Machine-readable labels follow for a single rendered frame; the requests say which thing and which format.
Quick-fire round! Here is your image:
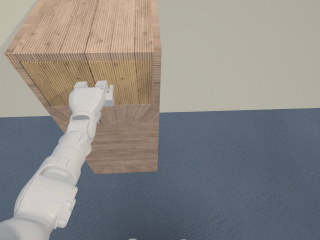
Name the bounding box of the drawer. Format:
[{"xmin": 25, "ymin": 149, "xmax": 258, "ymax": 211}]
[{"xmin": 21, "ymin": 59, "xmax": 153, "ymax": 107}]

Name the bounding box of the robot left upper arm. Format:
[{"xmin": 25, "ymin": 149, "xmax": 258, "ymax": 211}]
[{"xmin": 0, "ymin": 174, "xmax": 78, "ymax": 240}]

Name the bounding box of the handle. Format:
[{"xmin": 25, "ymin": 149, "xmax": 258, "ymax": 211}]
[{"xmin": 103, "ymin": 85, "xmax": 114, "ymax": 107}]

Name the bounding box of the robot left hand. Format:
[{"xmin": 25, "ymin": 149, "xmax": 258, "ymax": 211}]
[{"xmin": 68, "ymin": 80, "xmax": 109, "ymax": 124}]

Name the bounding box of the cabinet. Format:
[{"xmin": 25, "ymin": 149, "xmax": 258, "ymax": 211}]
[{"xmin": 4, "ymin": 0, "xmax": 162, "ymax": 174}]

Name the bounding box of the left robot forearm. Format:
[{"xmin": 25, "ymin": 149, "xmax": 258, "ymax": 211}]
[{"xmin": 13, "ymin": 111, "xmax": 97, "ymax": 217}]

